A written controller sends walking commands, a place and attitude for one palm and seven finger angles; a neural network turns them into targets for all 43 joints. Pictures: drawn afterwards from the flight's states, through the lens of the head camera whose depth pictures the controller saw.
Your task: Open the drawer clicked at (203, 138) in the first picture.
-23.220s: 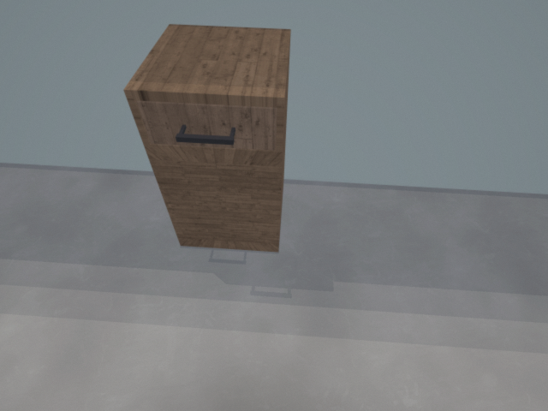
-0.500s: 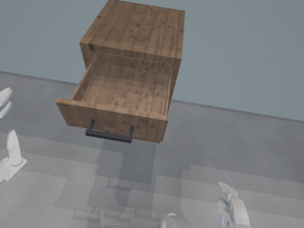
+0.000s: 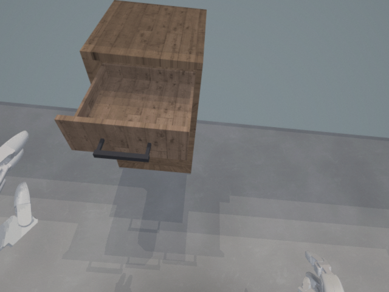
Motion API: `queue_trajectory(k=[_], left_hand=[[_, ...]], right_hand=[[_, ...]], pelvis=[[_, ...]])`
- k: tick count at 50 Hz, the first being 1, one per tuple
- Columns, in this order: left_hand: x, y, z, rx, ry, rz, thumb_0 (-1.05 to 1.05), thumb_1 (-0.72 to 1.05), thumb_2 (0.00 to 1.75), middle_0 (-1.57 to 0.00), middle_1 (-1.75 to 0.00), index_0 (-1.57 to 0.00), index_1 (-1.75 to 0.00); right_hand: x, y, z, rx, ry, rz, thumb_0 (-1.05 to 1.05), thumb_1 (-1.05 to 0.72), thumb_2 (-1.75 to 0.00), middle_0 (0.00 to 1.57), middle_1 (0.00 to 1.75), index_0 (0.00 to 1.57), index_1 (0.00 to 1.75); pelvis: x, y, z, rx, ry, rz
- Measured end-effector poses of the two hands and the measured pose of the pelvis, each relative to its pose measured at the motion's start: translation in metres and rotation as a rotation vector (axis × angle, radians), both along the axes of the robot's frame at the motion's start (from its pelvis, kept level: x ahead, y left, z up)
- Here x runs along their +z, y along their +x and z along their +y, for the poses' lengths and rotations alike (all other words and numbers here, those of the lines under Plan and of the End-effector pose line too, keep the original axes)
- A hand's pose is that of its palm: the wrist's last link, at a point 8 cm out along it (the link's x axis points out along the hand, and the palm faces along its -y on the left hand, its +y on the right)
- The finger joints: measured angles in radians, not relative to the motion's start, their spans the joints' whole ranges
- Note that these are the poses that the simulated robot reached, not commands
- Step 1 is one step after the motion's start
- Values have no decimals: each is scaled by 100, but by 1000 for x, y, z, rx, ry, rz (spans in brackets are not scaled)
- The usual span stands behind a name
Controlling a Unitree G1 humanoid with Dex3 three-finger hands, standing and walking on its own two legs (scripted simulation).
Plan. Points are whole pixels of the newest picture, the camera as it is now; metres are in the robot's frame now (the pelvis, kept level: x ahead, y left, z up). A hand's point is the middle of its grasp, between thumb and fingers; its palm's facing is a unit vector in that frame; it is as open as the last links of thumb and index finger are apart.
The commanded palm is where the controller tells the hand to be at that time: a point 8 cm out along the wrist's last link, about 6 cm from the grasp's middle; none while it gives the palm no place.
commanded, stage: stop stepping back and stand still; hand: left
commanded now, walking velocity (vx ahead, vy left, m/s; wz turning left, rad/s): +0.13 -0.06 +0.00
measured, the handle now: (123, 150) +0.51 +0.22 -0.12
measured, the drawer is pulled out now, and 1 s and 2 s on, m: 0.30 0.30 0.30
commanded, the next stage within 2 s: let the arm hang, fingers relaxed in 0.64 s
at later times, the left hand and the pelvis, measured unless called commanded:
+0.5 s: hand (40, 201) +0.22 +0.23 +0.16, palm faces +0.28 -0.84 -0.47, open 7.4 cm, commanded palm +0.15 +0.28 +0.18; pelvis +0.02 +0.00 +0.00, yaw -1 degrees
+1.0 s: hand out of the picture +0.10 +0.18 -0.16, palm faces -0.03 -0.98 -0.20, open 7.4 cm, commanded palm none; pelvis +0.01 +0.00 +0.00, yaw +0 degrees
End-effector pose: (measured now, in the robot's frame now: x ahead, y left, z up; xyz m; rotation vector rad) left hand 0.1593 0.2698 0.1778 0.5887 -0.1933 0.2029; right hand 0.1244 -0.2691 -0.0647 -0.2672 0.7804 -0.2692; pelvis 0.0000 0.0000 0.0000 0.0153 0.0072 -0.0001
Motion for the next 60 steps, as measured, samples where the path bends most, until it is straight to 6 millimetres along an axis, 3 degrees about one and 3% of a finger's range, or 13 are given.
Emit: queue_trajectory(k=[7,16,25,37,39,41,43,46,49,51,56,60], left_hand=[[6,-17,3,79,-25,-77,1,88,90,-22,-30,-21,-31],[-6,2,-1,82,-109,-64,1,88,90,-21,-30,-21,-31],[2,22,-3,26,-62,-40,1,88,90,-21,-30,-21,-31],[-5,26,2,45,-65,26,1,88,90,-21,-30,-21,-31],[-31,33,7,43,-54,104,1,89,90,-21,-30,-21,-31],[-88,40,17,107,-118,307,0,89,90,-21,-30,-21,-30],[-155,35,22,199,-216,558,0,89,90,-20,-30,-20,-30],[-244,1,5,279,-341,926,0,90,90,-20,-30,-20,-30],[-298,-49,-29,283,-431,1226,1,91,90,-20,-30,-19,-30],[-316,-82,-49,294,-489,1357,1,92,90,-20,-30,-20,-30],[-322,-137,-43,396,-515,1484,-1,100,90,-21,-30,-21,-30],[-318,-170,-37,451,-500,1570,-1,97,90,-21,-30,-20,-30]], right_hand=[[-12,12,28,63,85,-45,2,-91,-90,20,30,20,30],[-10,28,50,100,116,-57,1,-91,-90,20,30,20,30],[-6,46,43,83,112,-51,1,-90,-90,20,30,20,30],[-2,61,34,75,79,-35,1,-91,-90,20,30,20,30],[-12,63,33,116,98,-27,1,-91,-90,20,30,20,30],[-28,60,31,141,112,30,1,-91,-90,20,30,20,30],[-42,51,29,138,123,89,1,-91,-90,20,30,20,30],[-52,27,28,101,132,172,1,-91,-90,20,30,20,30],[-58,-9,29,53,131,277,1,-91,-90,20,30,20,30],[-60,-37,30,27,131,366,1,-91,-90,20,30,20,30],[-65,-103,35,-11,144,595,1,-91,-90,20,30,20,30],[-68,-140,41,-49,172,699,1,-91,-90,20,30,20,30]], pelvis=[[-2,-5,-4,-1,-17,-19],[0,3,-2,-15,-18,-14],[3,17,-1,-9,-22,-8],[4,23,1,-6,-23,4],[2,21,4,12,-22,20],[-2,19,6,19,-15,27],[-5,18,6,18,-12,22],[-6,16,4,10,-7,-1],[-4,14,2,-5,-8,-24],[-1,12,0,-8,-12,-30],[4,10,-4,1,-22,-28],[6,10,-4,1,-24,-29]])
